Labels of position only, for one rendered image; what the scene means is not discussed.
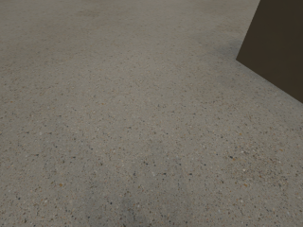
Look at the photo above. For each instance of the pedestal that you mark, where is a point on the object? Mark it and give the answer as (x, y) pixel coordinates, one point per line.
(273, 45)

